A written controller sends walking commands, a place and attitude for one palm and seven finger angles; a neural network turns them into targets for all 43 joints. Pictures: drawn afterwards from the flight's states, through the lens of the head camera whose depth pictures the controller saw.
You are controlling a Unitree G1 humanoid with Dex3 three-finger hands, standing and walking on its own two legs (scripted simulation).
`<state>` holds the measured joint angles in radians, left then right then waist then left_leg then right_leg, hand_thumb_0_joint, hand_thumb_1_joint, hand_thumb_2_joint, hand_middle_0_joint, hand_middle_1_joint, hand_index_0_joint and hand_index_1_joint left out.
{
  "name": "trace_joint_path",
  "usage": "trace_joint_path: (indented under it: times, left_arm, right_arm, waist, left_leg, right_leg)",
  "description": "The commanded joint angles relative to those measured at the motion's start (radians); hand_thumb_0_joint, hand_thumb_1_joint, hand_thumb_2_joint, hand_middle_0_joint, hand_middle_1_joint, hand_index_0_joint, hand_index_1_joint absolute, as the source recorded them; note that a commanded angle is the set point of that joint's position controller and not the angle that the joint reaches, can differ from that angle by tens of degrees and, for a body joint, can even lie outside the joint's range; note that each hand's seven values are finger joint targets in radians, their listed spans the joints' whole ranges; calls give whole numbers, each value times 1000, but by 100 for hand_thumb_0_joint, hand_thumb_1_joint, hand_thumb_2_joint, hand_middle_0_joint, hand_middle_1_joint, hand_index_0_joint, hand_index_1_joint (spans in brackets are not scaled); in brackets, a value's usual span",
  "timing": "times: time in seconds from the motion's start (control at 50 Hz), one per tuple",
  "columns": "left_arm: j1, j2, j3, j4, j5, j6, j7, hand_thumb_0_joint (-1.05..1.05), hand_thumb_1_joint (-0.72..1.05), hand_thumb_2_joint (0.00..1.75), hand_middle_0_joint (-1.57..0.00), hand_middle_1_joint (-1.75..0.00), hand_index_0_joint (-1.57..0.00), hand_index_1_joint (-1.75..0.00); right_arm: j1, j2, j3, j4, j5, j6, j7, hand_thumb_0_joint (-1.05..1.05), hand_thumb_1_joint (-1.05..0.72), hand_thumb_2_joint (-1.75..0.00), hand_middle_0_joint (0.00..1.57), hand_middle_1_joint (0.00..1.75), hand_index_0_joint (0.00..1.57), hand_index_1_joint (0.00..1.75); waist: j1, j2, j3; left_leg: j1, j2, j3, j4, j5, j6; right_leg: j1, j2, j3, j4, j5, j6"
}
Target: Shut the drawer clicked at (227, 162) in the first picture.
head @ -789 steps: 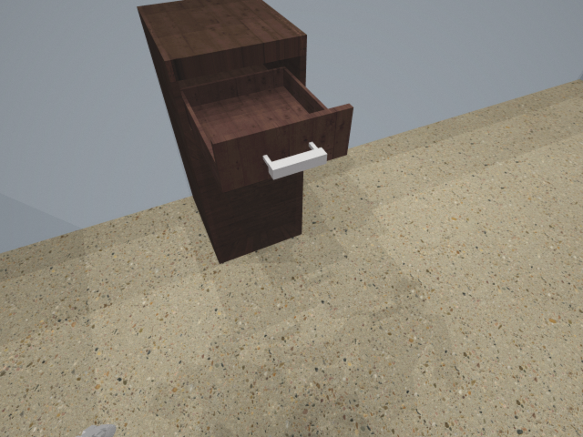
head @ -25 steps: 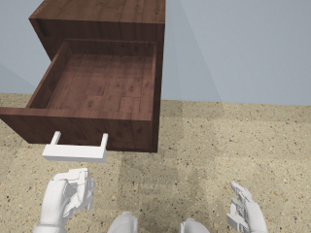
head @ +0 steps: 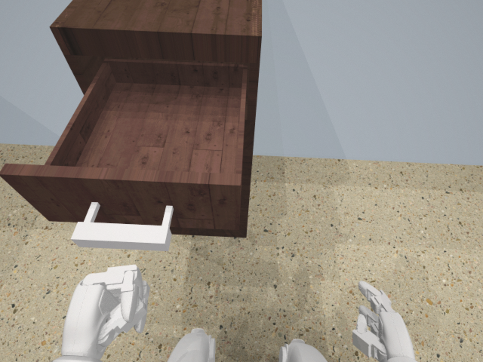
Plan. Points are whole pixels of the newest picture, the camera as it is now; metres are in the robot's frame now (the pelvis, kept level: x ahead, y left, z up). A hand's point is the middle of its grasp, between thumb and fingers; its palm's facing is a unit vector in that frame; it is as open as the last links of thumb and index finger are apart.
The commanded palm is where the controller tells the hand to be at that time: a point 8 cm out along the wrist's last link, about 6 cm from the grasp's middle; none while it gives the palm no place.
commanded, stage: push the drawer shut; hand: left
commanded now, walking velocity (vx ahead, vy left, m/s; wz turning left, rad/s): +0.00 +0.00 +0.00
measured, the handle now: (127, 223) +0.31 +0.20 +0.06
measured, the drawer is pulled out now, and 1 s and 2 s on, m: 0.30 0.23 0.11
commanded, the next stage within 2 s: none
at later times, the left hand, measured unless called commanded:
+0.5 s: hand (147, 276) +0.24 +0.15 +0.05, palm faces -0.02 -1.00 -0.04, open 2.9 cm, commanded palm +0.24 +0.20 +0.06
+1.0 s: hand (157, 235) +0.30 +0.15 +0.06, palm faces -0.02 -1.00 -0.03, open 3.0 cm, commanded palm +0.30 +0.20 +0.06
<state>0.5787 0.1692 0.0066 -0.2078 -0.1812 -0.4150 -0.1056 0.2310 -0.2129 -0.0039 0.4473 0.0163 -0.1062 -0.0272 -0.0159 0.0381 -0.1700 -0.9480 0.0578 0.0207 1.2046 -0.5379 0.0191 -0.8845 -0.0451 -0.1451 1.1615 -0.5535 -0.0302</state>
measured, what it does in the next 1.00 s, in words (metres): stands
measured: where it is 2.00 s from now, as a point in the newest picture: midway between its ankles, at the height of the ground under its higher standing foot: outside the picture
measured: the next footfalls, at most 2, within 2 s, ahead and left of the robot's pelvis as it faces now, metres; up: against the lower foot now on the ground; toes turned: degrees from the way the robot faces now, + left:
none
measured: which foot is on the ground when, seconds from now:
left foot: down 0.00-1.00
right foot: down 0.00-1.00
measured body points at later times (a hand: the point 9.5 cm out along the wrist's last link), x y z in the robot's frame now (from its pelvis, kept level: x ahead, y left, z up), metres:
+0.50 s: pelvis +0.00 +0.00 +0.00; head +0.07 +0.01 +0.45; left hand +0.23 +0.20 +0.06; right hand +0.17 -0.23 -0.08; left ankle +0.03 +0.11 -0.64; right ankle +0.01 -0.11 -0.64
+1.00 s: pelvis -0.02 +0.01 +0.01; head +0.05 +0.02 +0.46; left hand +0.29 +0.20 +0.06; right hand +0.14 -0.23 -0.08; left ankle +0.03 +0.11 -0.64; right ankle +0.01 -0.11 -0.64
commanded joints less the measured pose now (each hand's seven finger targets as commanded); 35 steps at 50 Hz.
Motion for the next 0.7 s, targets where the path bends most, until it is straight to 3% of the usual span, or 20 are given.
trace_joint_path:
  times: [0.0, 0.08, 0.18, 0.22, 0.24, 0.3, 0.34, 0.42, 0.44, 0.5, 0.56, 0.68]
  left_arm:
    - [-66, 83, 47, -201, 4, -70, 11, 0, 90, 90, -140, -160, -140, -160]
    - [-125, 76, 47, -182, -1, -63, 12, 0, 90, 90, -140, -160, -140, -160]
    - [-151, 77, 49, -173, -7, -27, 13, 0, 90, 90, -140, -160, -140, -160]
    - [-158, 79, 50, -138, 1, -8, 19, 0, 90, 90, -140, -160, -140, -160]
    - [-182, 65, 34, -136, 0, -3, 19, 0, 90, 90, -140, -160, -140, -160]
    - [-256, 106, 74, -95, 6, -4, 33, 0, 90, 90, -140, -160, -140, -160]
    - [-335, 78, 38, -110, 9, -25, 35, 0, 90, 90, -140, -160, -140, -160]
    - [-422, 90, 44, -69, 13, -45, 41, 0, 90, 90, -140, -160, -140, -160]
    - [-464, 88, 36, -72, 13, -50, 39, 0, 90, 90, -140, -160, -140, -160]
    - [-531, 106, 50, -30, 10, -44, 38, 0, 90, 90, -140, -160, -140, -160]
    - [-595, 88, 22, -15, 12, -30, 32, 0, 90, 90, -140, -160, -140, -160]
    - [-733, 101, 41, 84, 9, 6, 46, 0, 90, 90, -140, -160, -140, -160]
  right_arm:
    - [-46, -129, -45, -155, 1, -53, -15, 0, -90, -90, 20, 30, 20, 30]
    - [-37, -134, -39, -155, 1, -57, -15, 0, -90, -90, 20, 30, 20, 30]
    - [-23, -138, -36, -153, 3, -55, -11, 0, -90, -90, 20, 30, 20, 30]
    - [-21, -140, -34, -150, 4, -48, -10, 0, -90, -90, 20, 30, 20, 30]
    - [-21, -140, -33, -153, 4, -48, -8, 0, -90, -90, 20, 30, 20, 30]
    - [-20, -150, -30, -138, -1, -43, -12, 0, -90, -90, 20, 30, 20, 30]
    - [-18, -150, -27, -129, -2, -51, -10, 0, -90, -90, 20, 30, 20, 30]
    - [-15, -158, -28, -106, -5, -59, -12, 0, -90, -90, 20, 30, 20, 30]
    - [-20, -159, -29, -98, -5, -63, -12, 0, -90, -90, 20, 30, 20, 30]
    - [-20, -165, -27, -79, -2, -64, -16, 0, -90, -90, 20, 30, 20, 30]
    - [-29, -165, -26, -72, 4, -64, -16, 0, -90, -90, 20, 30, 20, 30]
    - [-31, -169, -19, -44, 6, -54, -20, 0, -90, -90, 20, 30, 20, 30]
  waist:
    - [-25, -28, -137]
    - [-22, -6, -161]
    - [-14, 11, -211]
    - [-20, -10, -195]
    - [-27, -15, -179]
    - [-32, -21, -151]
    - [-44, 7, -168]
    - [-53, -4, -180]
    - [-56, 17, -191]
    - [-62, -6, -191]
    - [-61, 22, -219]
    - [-66, -20, -221]
  left_leg:
    - [123, -42, -58, -176, 169, 9]
    - [130, -45, -56, -175, 158, 8]
    - [174, -46, -53, -194, 230, 7]
    - [175, -43, -57, -206, 242, 7]
    - [172, -44, -55, -207, 232, 6]
    - [155, -41, -59, -209, 204, 6]
    - [177, -42, -63, -206, 199, 6]
    - [175, -43, -68, -203, 180, 6]
    - [181, -44, -68, -201, 174, 6]
    - [171, -44, -70, -205, 149, 9]
    - [207, -45, -74, -222, 137, 8]
    - [207, -48, -77, -243, 97, 10]
  right_leg:
    - [82, 52, 90, -193, 130, 7]
    - [81, 51, 95, -196, 115, 6]
    - [134, 49, 88, -198, 204, 6]
    - [136, 52, 80, -200, 217, 6]
    - [133, 51, 81, -208, 211, 9]
    - [112, 53, 80, -210, 176, 8]
    - [90, 50, 78, -202, 172, 7]
    - [73, 49, 79, -198, 155, 7]
    - [67, 46, 82, -197, 150, 7]
    - [72, 46, 87, -209, 129, 7]
    - [70, 43, 85, -215, 126, 8]
    - [93, 43, 90, -240, 100, 11]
